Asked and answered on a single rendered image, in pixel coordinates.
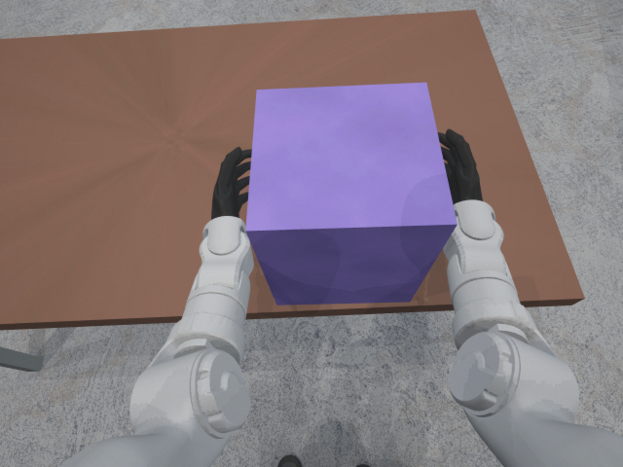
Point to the table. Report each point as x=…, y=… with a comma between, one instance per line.
x=111, y=145

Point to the robot left upper arm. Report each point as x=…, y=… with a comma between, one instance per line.
x=183, y=413

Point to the robot right forearm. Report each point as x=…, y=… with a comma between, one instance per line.
x=482, y=290

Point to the robot right upper arm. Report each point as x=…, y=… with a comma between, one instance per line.
x=522, y=402

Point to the left robot hand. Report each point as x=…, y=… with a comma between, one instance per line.
x=226, y=200

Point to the carton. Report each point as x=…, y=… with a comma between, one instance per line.
x=349, y=200

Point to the robot left forearm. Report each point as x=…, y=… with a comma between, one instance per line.
x=217, y=304

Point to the right robot hand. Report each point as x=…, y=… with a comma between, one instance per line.
x=463, y=177

